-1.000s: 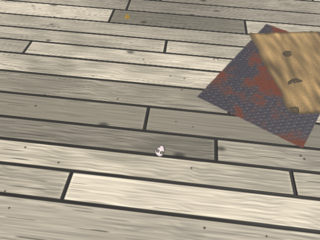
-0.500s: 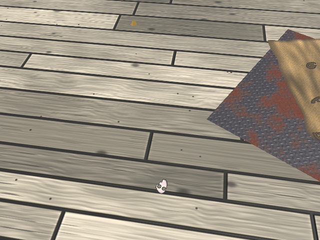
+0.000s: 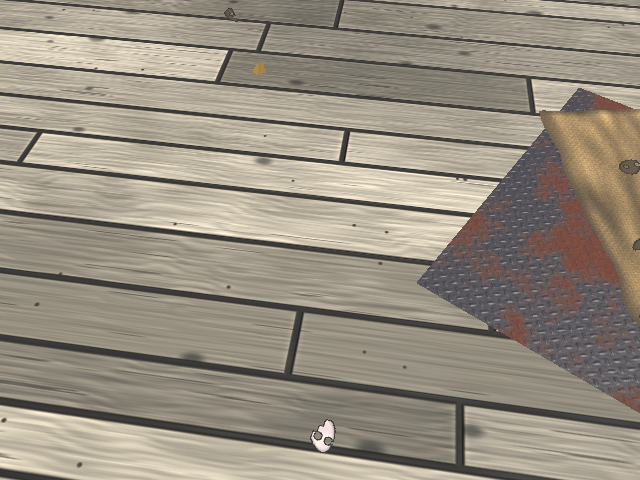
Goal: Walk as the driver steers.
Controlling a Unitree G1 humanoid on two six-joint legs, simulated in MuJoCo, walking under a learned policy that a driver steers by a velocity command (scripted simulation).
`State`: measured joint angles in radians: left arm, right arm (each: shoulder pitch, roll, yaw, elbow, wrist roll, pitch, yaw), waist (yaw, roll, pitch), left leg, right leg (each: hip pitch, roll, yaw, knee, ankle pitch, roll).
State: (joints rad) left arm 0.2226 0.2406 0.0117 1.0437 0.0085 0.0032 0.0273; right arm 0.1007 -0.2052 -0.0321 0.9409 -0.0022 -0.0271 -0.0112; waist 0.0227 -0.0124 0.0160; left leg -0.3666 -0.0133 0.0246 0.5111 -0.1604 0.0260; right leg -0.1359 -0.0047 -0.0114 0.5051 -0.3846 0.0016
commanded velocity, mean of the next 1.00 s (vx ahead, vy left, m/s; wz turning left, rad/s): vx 0.06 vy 0.00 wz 0.00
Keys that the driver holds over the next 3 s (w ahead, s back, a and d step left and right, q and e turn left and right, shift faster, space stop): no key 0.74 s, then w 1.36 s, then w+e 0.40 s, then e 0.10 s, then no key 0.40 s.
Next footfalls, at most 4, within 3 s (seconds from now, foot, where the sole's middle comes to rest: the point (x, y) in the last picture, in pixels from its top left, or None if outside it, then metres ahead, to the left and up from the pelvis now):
1.54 right None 0.50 -0.11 -0.77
2.10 left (281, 344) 0.81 0.13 -0.77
2.64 right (384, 254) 1.09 -0.12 -0.77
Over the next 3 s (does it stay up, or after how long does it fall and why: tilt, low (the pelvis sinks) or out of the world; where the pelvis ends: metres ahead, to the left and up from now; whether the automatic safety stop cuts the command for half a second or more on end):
stays up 1.02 -0.03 0.01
